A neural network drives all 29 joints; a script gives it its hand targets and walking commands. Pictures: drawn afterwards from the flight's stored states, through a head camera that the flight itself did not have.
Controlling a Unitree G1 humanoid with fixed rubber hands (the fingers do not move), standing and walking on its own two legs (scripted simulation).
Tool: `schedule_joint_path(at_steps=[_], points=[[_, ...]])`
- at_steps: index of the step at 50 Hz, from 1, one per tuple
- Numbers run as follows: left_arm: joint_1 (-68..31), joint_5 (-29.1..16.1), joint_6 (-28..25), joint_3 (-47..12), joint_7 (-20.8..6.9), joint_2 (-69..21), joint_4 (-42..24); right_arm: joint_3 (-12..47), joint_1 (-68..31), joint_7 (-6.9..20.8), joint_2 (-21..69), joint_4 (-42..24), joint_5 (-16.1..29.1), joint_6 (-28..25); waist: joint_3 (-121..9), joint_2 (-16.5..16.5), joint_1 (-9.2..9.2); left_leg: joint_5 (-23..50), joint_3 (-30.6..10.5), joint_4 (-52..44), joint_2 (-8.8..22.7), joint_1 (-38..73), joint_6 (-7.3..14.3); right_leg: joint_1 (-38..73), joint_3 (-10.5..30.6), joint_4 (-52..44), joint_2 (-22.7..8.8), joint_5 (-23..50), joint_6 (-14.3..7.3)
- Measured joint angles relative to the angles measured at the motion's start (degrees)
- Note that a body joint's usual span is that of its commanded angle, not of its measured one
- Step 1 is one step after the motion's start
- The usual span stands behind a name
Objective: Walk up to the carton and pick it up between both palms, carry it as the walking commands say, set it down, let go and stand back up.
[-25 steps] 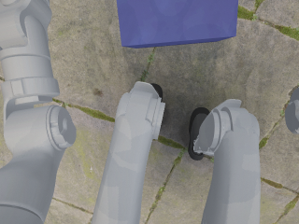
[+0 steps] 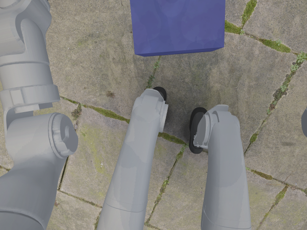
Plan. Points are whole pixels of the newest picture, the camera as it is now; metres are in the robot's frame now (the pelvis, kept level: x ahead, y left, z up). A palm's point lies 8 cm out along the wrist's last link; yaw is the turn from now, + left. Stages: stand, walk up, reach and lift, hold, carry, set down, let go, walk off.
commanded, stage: set down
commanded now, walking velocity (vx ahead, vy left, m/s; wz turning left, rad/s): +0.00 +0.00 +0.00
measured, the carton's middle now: (176, 15) +0.55 +0.09 -0.45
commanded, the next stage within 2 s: let go in 0.32 s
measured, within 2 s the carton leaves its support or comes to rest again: neither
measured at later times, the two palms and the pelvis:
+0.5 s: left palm out of the picture +0.48 +0.31 -0.02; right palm out of the picture +0.58 -0.12 -0.02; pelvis +0.02 +0.01 +0.09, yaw +0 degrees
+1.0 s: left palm out of the picture +0.30 +0.28 +0.10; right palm out of the picture +0.38 -0.18 +0.11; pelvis +0.05 +0.01 +0.16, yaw -1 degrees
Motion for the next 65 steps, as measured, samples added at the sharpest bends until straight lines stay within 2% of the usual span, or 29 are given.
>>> schedule_joint_path(at_steps=[9,14,20,23,26,31,34,40,44,50,56,65], points=[[0.2,0.0,-0.2,0.0,-0.2,0.0,0.1,0.0,0.0,0.4,-0.1,0.0,0.0,-0.3,0.0,-0.3,-0.01,3.4,0.0,-10.6,0.0,7.7,0.0,7.0,1.1,-10.2,-0.1,3.8,0.0],[1.0,0.0,-0.9,0.0,-1.2,0.3,0.6,0.0,0.4,0.4,0.5,0.0,0.0,-0.4,-0.1,-0.6,-0.04,4.6,0.0,-15.3,0.0,11.8,0.0,10.9,1.6,-14.8,-0.1,5.2,0.1],[2.6,0.0,-4.1,0.0,-3.3,0.4,3.0,0.0,2.6,0.4,2.4,0.0,0.0,-3.0,-0.2,-0.9,-0.3,5.3,0.0,-18.8,0.0,14.9,0.0,14.1,1.9,-18.6,-0.2,6.0,0.4],[5.2,0.4,-5.0,-0.4,-4.5,0.5,3.0,0.0,5.1,-0.7,4.3,0.0,0.0,-4.1,-0.1,-1.2,-0.81,5.3,0.0,-19.9,0.0,16.1,0.0,15.4,2.1,-20.0,-0.2,6.2,0.5],[11.6,0.7,-5.1,-2.9,-5.2,1.2,-1.3,0.0,11.5,-3.0,6.5,-3.4,0.0,-3.9,0.0,-1.3,-1.52,4.9,0.0,-20.8,0.0,18.4,0.2,17.9,2.2,-21.3,-0.2,6.0,0.8],[26.2,0.7,-5.1,-7.9,-7.0,2.2,-9.4,0.0,29.2,-6.4,10.6,-14.9,0.0,-3.4,0.0,-1.3,-2.62,3.4,0.0,-22.3,0.0,25.4,0.8,25.5,2.5,-24.0,-0.2,5.0,1.2],[33.5,0.7,-5.3,-10.0,-8.1,2.2,-12.8,0.0,38.0,-6.8,12.5,-18.3,0.0,-3.9,-0.1,-1.3,-2.94,3.2,0.0,-24.2,0.0,30.4,0.9,30.6,2.8,-26.3,-0.3,5.1,1.2],[43.1,0.9,-9.1,-12.0,-9.3,2.2,-13.0,0.0,49.7,-6.8,15.3,-19.9,-0.1,-8.5,-1.2,-1.2,-2.97,3.8,0.0,-28.3,0.0,39.5,0.9,39.7,3.2,-30.6,-0.3,6.0,1.2],[52.2,2.2,-12.2,-14.2,-10.0,0.9,-11.2,0.0,58.9,-5.6,18.1,-19.9,-2.4,-12.3,-8.6,-1.2,-3.0,4.4,0.0,-31.3,0.0,42.2,0.9,42.3,3.4,-33.5,-0.4,6.7,0.9],[64.0,4.2,-15.8,-17.0,-10.8,-2.0,-6.1,0.0,69.9,-2.5,22.0,-18.2,-5.1,-16.5,-19.6,-1.2,-3.76,4.8,0.0,-36.3,0.0,49.0,0.9,48.8,3.8,-38.2,-0.6,7.2,0.5],[71.7,6.4,-18.3,-17.3,-10.8,-6.0,-4.2,0.0,76.5,-0.1,23.4,-13.7,-6.6,-20.1,-20.3,-1.2,-5.89,5.6,0.0,-42.9,-0.5,61.9,0.5,61.0,4.1,-43.6,-1.4,7.4,-0.5],[78.6,10.7,-21.3,-17.5,-10.8,-8.8,-3.7,0.0,90.2,0.3,22.9,-13.5,-6.6,-24.1,-19.9,-1.3,-8.27,8.2,0.0,-53.5,-1.1,74.8,-0.1,72.4,4.1,-51.4,-2.8,8.8,-1.6]])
